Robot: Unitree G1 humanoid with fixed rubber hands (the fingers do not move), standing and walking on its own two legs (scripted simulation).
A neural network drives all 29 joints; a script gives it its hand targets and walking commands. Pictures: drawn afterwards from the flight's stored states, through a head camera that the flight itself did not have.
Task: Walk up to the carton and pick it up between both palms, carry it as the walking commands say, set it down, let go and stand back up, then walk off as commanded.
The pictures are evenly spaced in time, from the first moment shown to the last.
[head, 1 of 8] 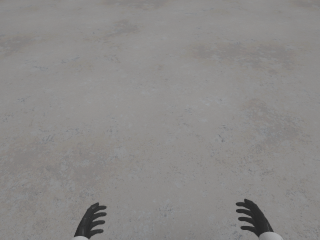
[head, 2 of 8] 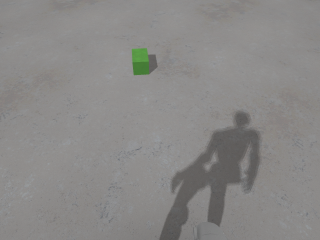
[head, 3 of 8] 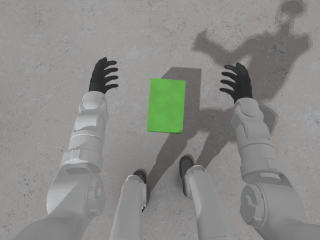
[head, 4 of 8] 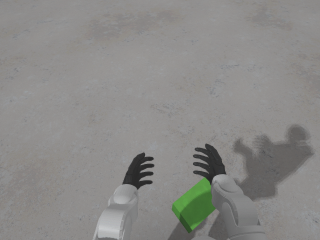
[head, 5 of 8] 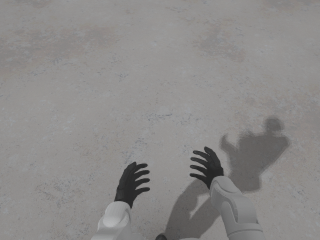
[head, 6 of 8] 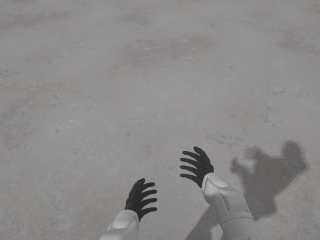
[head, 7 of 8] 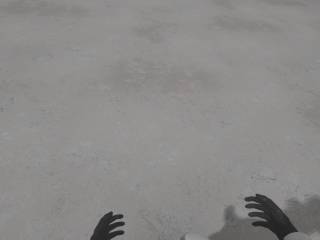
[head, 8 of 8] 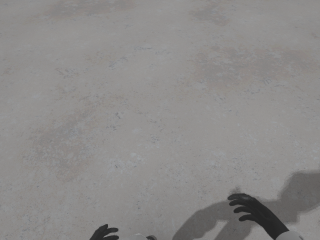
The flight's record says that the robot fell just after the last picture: no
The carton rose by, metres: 0.48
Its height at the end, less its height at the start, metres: +0.00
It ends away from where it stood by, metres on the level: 0.30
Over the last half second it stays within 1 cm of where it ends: yes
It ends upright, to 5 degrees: no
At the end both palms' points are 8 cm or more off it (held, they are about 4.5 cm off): yes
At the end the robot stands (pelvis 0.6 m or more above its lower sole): yes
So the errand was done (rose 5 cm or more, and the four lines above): no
